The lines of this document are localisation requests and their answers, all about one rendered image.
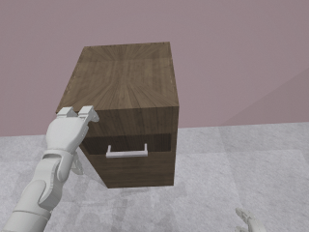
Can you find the robot left forearm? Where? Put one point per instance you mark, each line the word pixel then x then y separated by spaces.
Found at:
pixel 37 201

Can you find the right robot hand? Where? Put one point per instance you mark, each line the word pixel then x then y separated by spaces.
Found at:
pixel 254 225

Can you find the drawer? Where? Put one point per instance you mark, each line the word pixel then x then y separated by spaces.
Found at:
pixel 156 142

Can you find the left robot hand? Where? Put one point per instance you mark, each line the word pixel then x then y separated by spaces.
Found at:
pixel 68 130

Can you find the handle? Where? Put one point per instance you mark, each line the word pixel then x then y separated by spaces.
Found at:
pixel 127 154

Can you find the cabinet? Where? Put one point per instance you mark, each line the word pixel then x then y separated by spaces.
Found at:
pixel 133 90

